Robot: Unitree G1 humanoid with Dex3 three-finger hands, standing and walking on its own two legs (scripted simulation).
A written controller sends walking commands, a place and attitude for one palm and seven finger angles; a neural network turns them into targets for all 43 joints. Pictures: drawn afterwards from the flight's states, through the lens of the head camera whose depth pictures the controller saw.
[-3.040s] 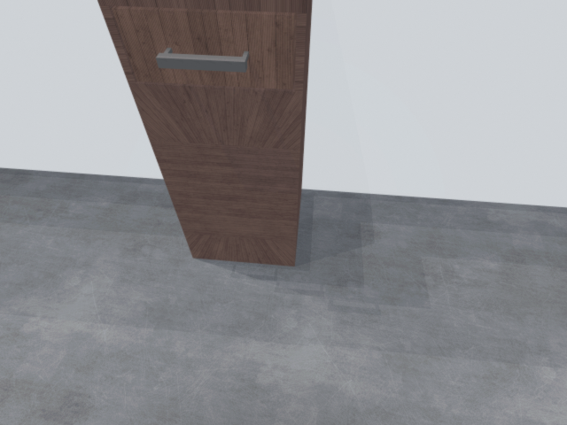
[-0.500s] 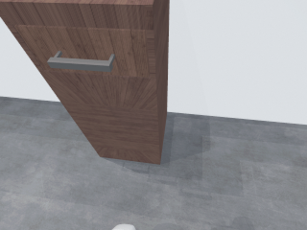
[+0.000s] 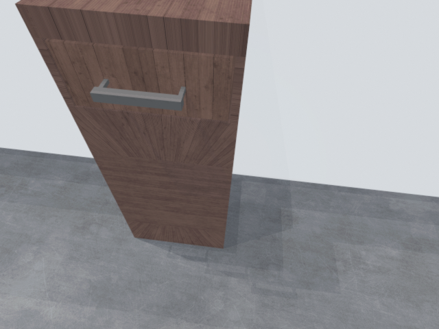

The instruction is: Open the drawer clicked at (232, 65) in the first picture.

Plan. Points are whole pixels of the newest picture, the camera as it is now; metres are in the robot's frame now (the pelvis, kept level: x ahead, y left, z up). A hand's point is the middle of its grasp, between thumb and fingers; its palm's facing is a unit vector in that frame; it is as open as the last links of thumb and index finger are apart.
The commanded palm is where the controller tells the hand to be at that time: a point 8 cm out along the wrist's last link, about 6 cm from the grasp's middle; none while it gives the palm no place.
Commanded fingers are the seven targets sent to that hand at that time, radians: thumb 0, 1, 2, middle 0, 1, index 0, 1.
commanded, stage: come to a stop and stand still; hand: left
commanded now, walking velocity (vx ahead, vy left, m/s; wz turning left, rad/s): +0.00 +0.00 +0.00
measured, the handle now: (140, 92) +0.55 +0.21 +0.12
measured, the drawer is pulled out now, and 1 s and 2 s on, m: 0.00 0.00 0.00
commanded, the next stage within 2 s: look again from close up in 0.30 s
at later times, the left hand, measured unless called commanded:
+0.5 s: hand out of the picture +0.01 +0.17 -0.18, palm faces +0.02 -0.98 -0.19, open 7.4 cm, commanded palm none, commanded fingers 0.00 0.90 0.90 -0.20 -0.30 -0.20 -0.30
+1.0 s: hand out of the picture +0.02 +0.16 -0.17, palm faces +0.00 -0.98 -0.22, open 7.4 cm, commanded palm +0.11 +0.20 -0.07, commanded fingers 0.00 0.88 0.89 -0.20 -0.31 -0.20 -0.31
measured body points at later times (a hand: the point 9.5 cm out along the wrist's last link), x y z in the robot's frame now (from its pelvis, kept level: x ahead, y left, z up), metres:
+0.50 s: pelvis +0.01 +0.00 -0.01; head +0.03 +0.00 +0.44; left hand +0.01 +0.22 -0.17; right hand +0.01 -0.21 -0.17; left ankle -0.03 +0.11 -0.74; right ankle +0.01 -0.14 -0.74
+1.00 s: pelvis +0.01 -0.02 -0.01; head +0.02 -0.04 +0.44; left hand +0.02 +0.21 -0.16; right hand -0.01 -0.23 -0.17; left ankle -0.03 +0.11 -0.74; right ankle +0.01 -0.14 -0.74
